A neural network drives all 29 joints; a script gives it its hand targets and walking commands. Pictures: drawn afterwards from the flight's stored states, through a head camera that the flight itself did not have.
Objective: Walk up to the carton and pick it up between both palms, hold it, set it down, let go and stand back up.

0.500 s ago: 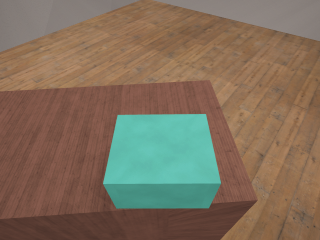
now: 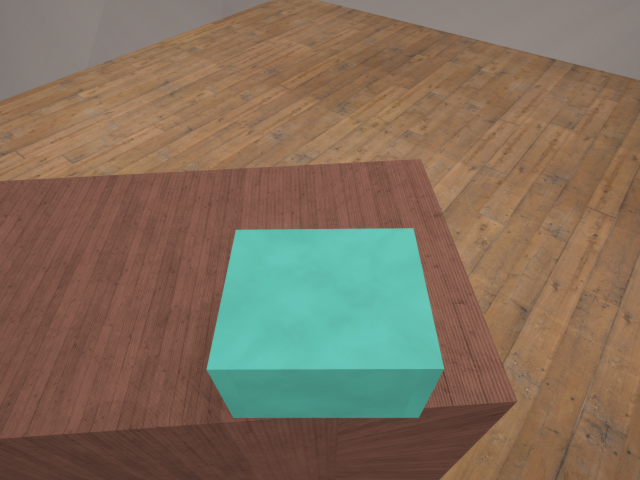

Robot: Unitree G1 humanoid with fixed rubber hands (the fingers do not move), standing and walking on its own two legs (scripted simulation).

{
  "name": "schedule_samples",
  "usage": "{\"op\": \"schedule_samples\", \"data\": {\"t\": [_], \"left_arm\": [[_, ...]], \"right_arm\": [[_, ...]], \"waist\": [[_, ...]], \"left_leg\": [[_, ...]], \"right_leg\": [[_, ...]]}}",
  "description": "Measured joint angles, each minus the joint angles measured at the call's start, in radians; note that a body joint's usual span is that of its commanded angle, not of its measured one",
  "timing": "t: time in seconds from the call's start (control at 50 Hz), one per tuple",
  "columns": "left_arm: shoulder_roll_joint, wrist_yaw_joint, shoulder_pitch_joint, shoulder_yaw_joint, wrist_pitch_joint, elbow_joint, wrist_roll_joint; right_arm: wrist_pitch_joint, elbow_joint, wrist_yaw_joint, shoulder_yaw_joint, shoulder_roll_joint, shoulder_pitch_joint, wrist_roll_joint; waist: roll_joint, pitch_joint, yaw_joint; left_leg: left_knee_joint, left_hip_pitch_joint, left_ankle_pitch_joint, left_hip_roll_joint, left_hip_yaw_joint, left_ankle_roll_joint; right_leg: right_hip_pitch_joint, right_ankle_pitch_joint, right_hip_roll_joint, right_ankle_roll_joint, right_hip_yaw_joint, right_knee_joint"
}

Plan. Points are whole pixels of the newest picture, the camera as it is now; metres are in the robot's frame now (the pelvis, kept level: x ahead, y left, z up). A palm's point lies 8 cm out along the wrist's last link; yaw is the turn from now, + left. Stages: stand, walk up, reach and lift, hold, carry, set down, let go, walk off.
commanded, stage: stand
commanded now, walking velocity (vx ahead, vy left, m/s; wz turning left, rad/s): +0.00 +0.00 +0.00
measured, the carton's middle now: (325, 321) +0.39 +0.01 -0.06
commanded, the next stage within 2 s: none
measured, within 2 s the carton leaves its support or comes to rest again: neither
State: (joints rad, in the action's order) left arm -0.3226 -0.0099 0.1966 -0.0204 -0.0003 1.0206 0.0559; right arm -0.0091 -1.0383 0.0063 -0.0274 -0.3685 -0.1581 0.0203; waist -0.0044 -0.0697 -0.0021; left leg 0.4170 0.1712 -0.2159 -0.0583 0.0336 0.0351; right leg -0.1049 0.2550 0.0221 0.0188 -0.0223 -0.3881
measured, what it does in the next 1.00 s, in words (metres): stands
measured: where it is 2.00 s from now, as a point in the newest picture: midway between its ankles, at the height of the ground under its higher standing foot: outside the picture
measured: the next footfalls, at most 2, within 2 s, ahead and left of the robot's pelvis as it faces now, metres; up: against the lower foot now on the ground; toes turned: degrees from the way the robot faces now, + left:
none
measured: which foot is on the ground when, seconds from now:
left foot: down 0.00-1.00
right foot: down 0.00-1.00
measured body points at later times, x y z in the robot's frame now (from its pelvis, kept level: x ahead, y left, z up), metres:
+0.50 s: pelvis +0.00 +0.00 +0.00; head +0.02 +0.00 +0.45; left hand +0.06 +0.29 -0.14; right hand +0.07 -0.30 -0.13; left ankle +0.00 +0.14 -0.74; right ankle -0.03 -0.13 -0.74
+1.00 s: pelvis +0.00 +0.00 +0.00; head +0.02 +0.00 +0.45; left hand +0.06 +0.29 -0.14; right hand +0.07 -0.30 -0.13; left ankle +0.00 +0.14 -0.74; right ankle -0.03 -0.13 -0.74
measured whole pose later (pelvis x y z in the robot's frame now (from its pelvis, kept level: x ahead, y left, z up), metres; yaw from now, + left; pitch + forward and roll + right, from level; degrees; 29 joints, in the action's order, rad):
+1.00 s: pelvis +0.00 +0.00 +0.00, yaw +0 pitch -1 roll +0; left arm -0.32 -0.01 0.20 -0.02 0.00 1.02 0.06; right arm -0.01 -1.05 0.00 -0.03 -0.37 -0.16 0.02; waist 0.00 -0.07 0.01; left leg 0.41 0.17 -0.22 -0.06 0.03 0.04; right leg -0.10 0.25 0.02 0.02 -0.02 -0.38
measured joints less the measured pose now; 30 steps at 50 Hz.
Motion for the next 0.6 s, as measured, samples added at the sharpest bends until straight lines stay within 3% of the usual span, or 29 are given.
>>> {"op": "schedule_samples", "data": {"t": [0.38,0.6], "left_arm": [[0.0,0.0,0.0,0.0,0.002,0.0,0.0],[-0.001,0.0,0.0,0.0,0.005,0.0,0.0]], "right_arm": [[0.0,-0.001,-0.001,0.0,0.0,0.0,0.0],[0.0,-0.005,-0.002,0.0,0.0,0.001,0.0]], "waist": [[0.001,0.0,0.008],[0.005,0.0,-0.004]], "left_leg": [[0.0,0.0,0.0,0.0,0.0,0.0],[-0.001,0.0,0.0,0.0,0.0,0.0]], "right_leg": [[0.0,0.0,0.0,0.0,0.0,0.001],[0.001,-0.001,0.0,0.0,0.0,0.004]]}}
